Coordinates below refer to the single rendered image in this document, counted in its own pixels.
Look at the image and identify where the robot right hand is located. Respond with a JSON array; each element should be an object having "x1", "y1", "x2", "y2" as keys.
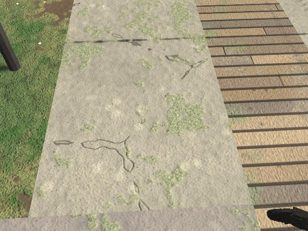
[{"x1": 267, "y1": 207, "x2": 308, "y2": 231}]

